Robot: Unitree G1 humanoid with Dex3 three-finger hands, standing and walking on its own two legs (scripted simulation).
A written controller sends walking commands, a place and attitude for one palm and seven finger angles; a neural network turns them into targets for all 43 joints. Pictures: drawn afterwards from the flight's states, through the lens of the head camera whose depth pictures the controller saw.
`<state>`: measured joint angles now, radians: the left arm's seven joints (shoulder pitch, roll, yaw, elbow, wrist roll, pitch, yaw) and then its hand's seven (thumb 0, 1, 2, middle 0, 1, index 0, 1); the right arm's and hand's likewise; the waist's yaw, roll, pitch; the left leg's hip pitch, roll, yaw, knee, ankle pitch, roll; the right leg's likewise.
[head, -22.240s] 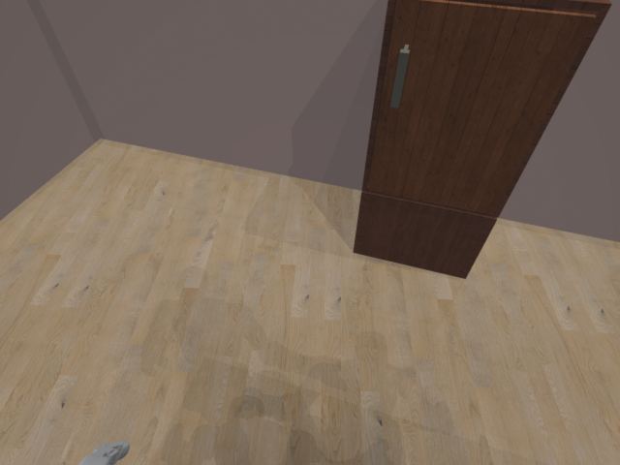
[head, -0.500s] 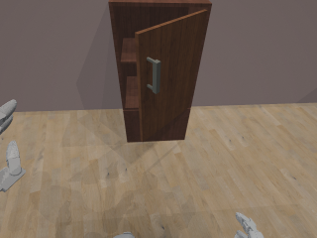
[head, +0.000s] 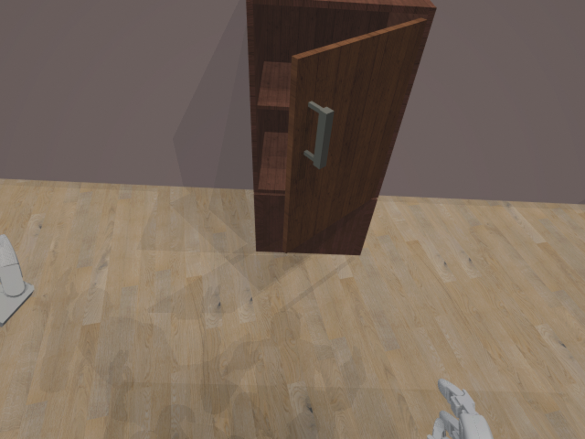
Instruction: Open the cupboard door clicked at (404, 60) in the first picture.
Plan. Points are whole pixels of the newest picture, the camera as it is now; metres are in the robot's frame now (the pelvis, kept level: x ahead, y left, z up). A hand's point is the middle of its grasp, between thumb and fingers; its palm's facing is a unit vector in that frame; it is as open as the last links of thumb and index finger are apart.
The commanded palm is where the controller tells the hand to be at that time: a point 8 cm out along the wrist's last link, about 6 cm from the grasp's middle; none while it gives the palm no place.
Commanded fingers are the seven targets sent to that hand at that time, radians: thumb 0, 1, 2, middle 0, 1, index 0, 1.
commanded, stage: stop stepping back and stand still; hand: left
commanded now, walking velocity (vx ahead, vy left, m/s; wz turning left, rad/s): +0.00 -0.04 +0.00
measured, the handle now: (316, 135) +0.72 -0.02 +0.04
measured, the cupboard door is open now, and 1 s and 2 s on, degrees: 41 41 41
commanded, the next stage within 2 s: let the arm hang, fingers relaxed in 0.72 s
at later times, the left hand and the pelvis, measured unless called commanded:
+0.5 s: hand (42, 267) +0.24 +0.27 +0.17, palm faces +0.43 -0.75 -0.50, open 7.4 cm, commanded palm +0.18 +0.31 +0.18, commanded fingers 0.00 0.90 0.90 -0.20 -0.30 -0.20 -0.30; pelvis +0.04 +0.01 +0.00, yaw -1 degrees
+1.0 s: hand (106, 402) +0.18 +0.27 -0.07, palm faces +0.04 -0.90 -0.43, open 7.4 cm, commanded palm none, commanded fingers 0.00 0.90 0.90 -0.20 -0.30 -0.20 -0.30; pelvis +0.01 +0.03 +0.00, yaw +0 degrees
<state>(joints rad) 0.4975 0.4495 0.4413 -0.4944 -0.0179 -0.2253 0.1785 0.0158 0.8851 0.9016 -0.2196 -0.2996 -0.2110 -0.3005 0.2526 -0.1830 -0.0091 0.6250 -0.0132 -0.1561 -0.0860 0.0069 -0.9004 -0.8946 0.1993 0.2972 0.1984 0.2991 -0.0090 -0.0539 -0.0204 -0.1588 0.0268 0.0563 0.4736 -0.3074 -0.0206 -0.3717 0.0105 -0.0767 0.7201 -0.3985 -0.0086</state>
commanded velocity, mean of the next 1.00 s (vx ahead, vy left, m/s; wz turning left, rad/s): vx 0.00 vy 0.00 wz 0.00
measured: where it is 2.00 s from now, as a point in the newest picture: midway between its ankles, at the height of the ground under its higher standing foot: outside the picture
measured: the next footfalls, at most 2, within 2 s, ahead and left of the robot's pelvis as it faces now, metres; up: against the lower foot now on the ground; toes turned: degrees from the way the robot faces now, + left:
none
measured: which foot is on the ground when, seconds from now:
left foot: down 0.00-1.00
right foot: down 0.00-1.00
